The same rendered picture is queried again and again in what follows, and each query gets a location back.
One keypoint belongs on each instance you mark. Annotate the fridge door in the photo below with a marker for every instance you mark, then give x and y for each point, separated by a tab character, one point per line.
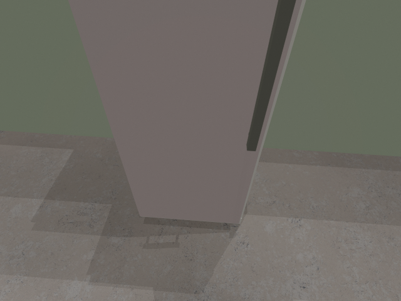
178	80

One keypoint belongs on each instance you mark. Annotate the handle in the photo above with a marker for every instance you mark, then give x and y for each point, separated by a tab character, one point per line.
277	39

